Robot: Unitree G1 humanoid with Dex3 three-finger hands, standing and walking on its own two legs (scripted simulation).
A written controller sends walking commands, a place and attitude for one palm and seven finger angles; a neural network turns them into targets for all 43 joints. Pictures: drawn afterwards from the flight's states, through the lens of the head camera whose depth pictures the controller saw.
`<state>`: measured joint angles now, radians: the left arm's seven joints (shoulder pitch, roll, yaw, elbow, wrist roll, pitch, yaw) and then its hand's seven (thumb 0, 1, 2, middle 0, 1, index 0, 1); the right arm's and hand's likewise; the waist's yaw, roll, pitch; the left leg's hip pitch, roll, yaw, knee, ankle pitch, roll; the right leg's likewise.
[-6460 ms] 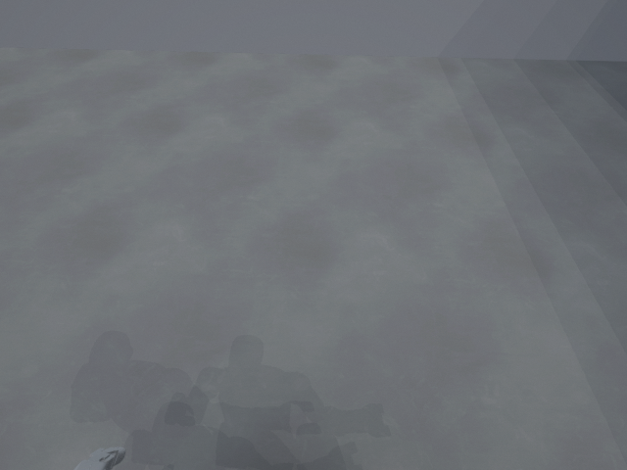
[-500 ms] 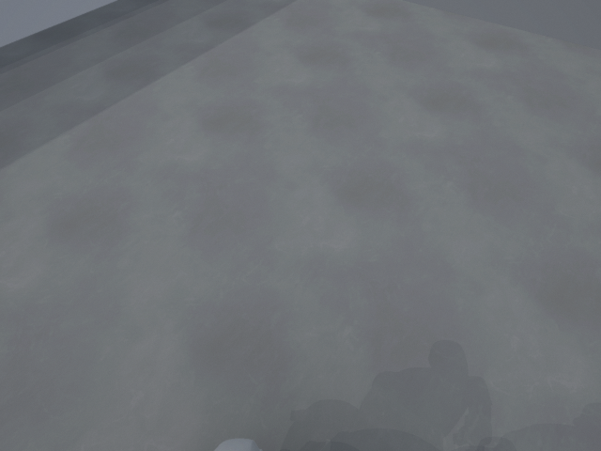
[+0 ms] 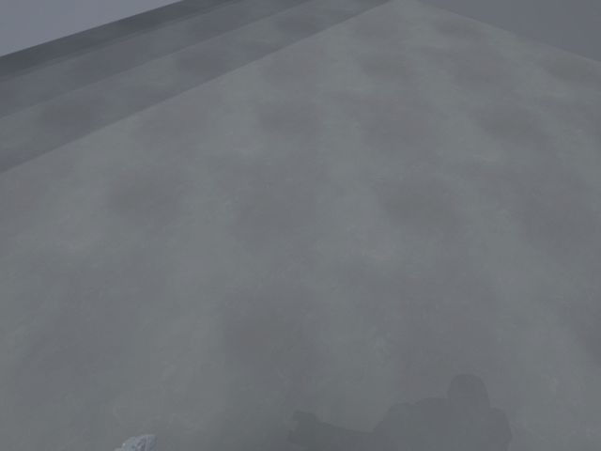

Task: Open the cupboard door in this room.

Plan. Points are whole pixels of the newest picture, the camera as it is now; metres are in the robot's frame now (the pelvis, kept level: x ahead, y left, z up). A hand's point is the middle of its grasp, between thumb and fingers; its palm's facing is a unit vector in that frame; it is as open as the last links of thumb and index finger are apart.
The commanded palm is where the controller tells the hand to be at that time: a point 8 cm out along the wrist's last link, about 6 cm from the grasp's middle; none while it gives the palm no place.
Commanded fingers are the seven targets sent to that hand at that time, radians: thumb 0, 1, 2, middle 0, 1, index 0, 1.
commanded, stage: turn or walk to find it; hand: left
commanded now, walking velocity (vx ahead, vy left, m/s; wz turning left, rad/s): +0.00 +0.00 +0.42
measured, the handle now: out of the picture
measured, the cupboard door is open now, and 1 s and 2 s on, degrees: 0 0 0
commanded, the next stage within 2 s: none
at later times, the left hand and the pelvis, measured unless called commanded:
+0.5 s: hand out of the picture -0.04 +0.19 -0.18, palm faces +0.29 -0.93 -0.24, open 7.4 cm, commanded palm none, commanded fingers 0.00 0.90 0.90 -0.20 -0.30 -0.20 -0.30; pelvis -0.03 -0.01 -0.01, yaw +15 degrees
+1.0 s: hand out of the picture -0.03 +0.19 -0.15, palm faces +0.44 -0.85 -0.28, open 7.4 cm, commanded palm none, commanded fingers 0.00 0.90 0.90 -0.20 -0.30 -0.20 -0.30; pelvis -0.04 -0.03 -0.01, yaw +26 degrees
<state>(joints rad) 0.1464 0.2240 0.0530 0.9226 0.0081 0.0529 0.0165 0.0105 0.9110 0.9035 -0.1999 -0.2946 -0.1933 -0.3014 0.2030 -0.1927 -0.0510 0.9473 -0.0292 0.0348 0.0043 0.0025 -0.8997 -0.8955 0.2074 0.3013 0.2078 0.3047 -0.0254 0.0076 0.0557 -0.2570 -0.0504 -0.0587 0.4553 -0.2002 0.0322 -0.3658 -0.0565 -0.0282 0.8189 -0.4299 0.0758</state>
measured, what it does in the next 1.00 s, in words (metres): steps on the spot, turning left: right foot, then left foot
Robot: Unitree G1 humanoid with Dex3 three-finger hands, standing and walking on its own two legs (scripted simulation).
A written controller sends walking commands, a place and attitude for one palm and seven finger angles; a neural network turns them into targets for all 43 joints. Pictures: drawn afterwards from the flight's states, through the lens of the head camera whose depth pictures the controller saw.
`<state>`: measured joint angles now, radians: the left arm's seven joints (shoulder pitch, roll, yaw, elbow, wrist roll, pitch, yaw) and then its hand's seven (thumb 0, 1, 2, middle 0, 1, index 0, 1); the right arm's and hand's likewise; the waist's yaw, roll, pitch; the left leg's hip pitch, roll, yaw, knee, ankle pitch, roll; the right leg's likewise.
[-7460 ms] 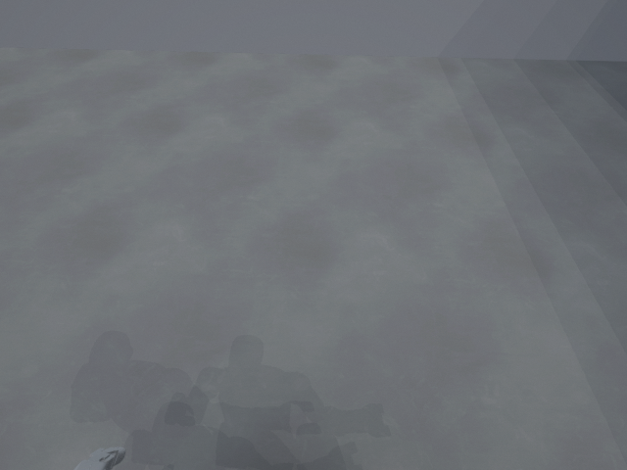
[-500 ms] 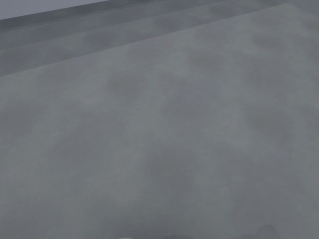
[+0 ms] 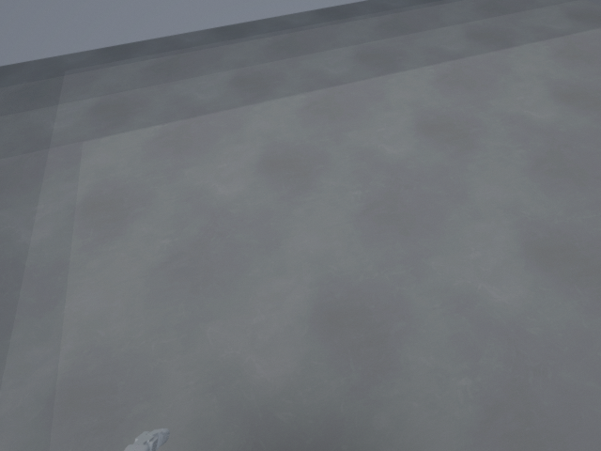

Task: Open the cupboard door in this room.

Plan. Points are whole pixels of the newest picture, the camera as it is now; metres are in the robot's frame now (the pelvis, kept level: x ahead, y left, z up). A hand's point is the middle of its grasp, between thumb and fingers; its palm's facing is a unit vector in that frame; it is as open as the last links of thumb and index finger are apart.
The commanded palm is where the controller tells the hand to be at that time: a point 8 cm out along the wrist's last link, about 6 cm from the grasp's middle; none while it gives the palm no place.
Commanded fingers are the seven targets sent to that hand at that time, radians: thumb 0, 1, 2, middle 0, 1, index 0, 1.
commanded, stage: turn or walk to find it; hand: left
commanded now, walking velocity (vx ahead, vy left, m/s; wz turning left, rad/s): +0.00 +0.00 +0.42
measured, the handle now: out of the picture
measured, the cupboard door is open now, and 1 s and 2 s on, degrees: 0 0 0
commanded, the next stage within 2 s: none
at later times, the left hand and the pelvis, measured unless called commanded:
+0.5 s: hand out of the picture -0.05 +0.25 -0.18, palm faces +0.27 -0.93 -0.24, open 7.4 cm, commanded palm none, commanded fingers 0.00 0.90 0.90 -0.20 -0.30 -0.20 -0.30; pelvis -0.03 +0.03 +0.00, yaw +13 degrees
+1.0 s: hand out of the picture -0.01 +0.20 -0.13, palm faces +0.42 -0.86 -0.29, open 7.4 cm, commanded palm none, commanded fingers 0.00 0.90 0.90 -0.20 -0.30 -0.20 -0.30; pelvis -0.03 -0.02 +0.01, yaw +26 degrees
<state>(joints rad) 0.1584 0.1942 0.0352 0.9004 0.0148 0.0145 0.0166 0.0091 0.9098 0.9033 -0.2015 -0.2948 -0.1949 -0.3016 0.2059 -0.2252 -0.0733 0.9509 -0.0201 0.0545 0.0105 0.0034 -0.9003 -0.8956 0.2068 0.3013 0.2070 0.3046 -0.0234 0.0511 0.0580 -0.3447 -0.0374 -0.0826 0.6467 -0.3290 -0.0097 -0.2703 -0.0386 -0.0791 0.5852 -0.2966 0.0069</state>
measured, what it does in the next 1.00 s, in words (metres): steps on the spot, turning left: left foot, then right foot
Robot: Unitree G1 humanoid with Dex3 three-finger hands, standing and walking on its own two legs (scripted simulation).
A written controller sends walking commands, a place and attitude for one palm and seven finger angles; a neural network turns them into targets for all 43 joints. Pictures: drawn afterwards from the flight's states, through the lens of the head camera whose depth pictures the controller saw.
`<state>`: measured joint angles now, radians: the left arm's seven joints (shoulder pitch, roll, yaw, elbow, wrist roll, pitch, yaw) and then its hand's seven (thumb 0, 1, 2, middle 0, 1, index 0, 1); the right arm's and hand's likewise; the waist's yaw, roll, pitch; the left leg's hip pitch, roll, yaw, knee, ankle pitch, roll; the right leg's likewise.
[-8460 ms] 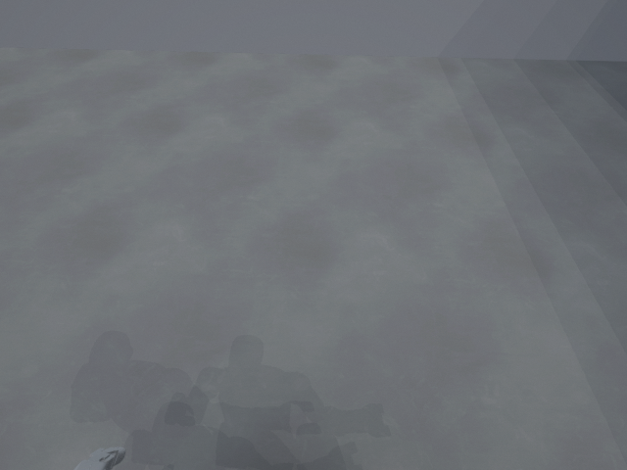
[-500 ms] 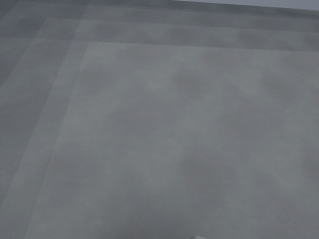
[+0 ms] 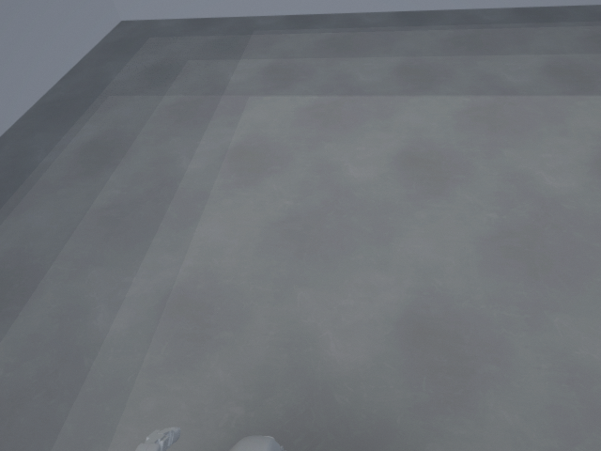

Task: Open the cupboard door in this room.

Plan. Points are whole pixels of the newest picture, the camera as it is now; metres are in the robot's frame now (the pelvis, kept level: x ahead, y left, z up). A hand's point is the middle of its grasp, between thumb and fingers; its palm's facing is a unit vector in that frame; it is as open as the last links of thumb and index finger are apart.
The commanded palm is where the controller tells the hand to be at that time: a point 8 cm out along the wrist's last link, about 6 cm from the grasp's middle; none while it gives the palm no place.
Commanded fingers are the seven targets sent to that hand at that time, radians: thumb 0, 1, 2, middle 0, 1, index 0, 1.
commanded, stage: turn or walk to find it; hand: left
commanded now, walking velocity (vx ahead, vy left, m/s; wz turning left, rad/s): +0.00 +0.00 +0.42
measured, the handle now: out of the picture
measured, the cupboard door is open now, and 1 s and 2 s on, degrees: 0 0 0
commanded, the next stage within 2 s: stand and wait in 1.86 s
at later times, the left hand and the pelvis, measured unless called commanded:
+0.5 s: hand out of the picture -0.06 +0.25 -0.18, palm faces +0.28 -0.93 -0.25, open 7.4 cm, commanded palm none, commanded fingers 0.00 0.90 0.90 -0.20 -0.30 -0.20 -0.30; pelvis -0.03 +0.03 +0.00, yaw +13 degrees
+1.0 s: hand out of the picture -0.04 +0.19 -0.14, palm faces +0.42 -0.86 -0.28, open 7.4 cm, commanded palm none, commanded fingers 0.00 0.90 0.90 -0.20 -0.30 -0.20 -0.30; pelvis -0.04 -0.02 +0.00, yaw +26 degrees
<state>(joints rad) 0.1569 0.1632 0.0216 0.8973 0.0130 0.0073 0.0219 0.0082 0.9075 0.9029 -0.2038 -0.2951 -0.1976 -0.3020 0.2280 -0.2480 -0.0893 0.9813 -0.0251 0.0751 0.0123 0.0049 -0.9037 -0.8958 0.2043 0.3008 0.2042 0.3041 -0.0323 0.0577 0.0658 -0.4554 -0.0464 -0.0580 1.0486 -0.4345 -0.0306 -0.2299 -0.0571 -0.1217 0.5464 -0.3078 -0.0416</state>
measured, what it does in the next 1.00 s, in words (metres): steps on the spot, turning left: left foot, then right foot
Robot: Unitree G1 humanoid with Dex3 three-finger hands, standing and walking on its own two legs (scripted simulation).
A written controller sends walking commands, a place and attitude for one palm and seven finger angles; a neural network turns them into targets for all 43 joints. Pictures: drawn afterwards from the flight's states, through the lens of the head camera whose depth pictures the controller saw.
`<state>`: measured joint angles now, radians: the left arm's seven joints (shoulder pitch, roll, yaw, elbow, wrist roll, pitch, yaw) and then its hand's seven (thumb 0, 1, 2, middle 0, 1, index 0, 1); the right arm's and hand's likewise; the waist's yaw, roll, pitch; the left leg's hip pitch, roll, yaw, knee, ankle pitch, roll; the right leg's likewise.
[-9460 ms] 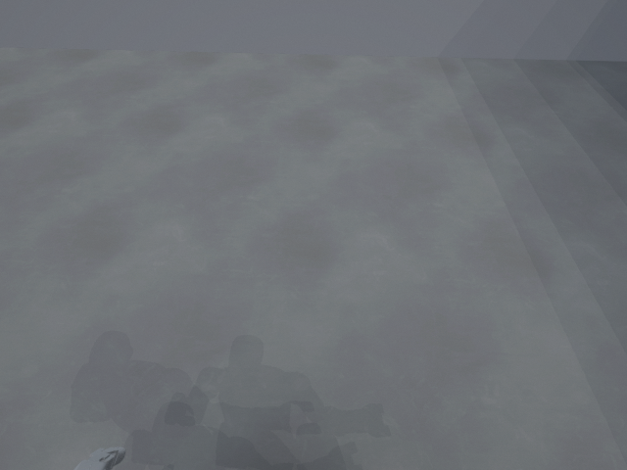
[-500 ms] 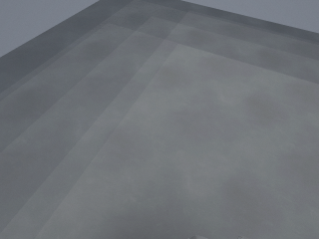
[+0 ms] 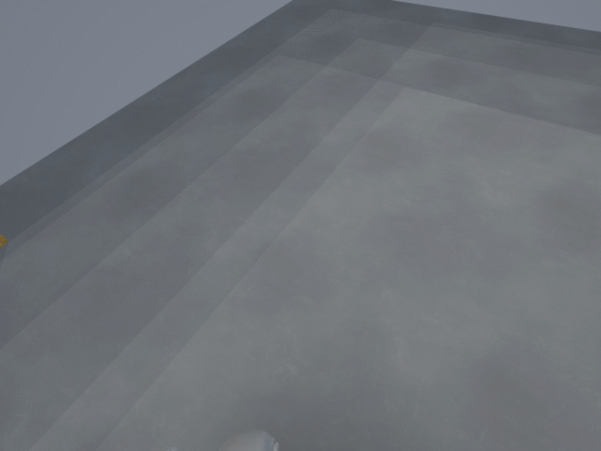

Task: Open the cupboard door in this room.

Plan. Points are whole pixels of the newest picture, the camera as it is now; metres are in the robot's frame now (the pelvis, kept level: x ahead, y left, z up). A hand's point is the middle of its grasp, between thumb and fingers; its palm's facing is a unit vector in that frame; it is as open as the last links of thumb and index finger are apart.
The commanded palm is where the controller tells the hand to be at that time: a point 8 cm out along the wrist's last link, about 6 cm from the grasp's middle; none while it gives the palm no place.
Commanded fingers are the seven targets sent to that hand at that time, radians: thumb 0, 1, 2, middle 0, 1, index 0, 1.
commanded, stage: turn or walk to find it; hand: left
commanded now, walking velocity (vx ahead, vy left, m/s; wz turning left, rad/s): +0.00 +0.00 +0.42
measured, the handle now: out of the picture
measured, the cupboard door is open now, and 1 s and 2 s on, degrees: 0 0 0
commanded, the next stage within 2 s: stand and wait in 0.86 s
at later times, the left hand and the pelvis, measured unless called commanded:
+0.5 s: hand out of the picture -0.01 +0.26 -0.17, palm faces +0.24 -0.93 -0.26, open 7.4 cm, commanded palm none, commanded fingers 0.00 0.90 0.90 -0.20 -0.30 -0.20 -0.30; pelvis -0.02 +0.04 +0.00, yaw +11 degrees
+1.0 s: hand out of the picture -0.07 +0.18 -0.16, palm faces +0.43 -0.87 -0.26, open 7.4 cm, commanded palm none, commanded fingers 0.00 0.90 0.90 -0.20 -0.30 -0.20 -0.30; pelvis -0.04 -0.02 +0.00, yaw +24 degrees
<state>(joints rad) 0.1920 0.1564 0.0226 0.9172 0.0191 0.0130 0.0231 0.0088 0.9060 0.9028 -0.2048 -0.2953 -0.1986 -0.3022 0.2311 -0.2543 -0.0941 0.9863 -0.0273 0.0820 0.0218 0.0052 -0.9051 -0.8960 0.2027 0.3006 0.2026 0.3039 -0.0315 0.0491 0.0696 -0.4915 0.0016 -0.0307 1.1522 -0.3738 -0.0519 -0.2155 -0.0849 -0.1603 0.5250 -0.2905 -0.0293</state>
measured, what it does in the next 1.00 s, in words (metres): steps on the spot, turning left: left foot, then right foot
